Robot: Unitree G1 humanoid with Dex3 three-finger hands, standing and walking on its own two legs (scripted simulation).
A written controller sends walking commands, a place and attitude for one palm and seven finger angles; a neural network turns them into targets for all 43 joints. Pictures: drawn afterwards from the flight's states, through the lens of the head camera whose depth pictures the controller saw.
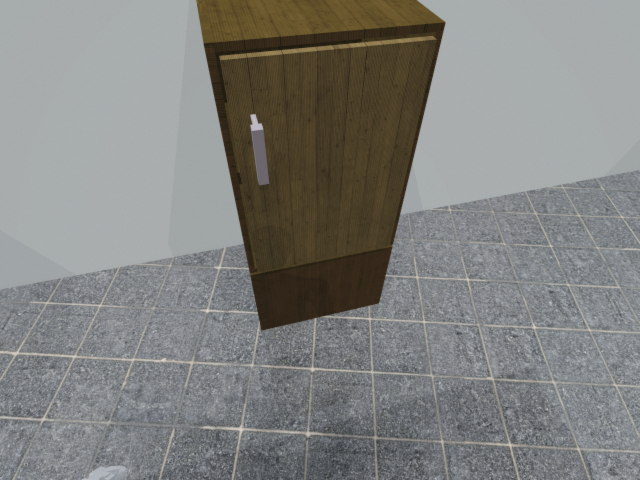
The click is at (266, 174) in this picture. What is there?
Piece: cupboard door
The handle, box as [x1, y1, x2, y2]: [250, 114, 268, 184]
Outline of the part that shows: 250,115 252,122 250,126 257,177 259,184 268,183 263,130 261,123 257,123 255,114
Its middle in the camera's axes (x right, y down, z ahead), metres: -0.13 -0.17 +0.77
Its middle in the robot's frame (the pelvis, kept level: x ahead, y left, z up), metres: +0.69 +0.16 +0.02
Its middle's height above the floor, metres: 0.79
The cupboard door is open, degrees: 0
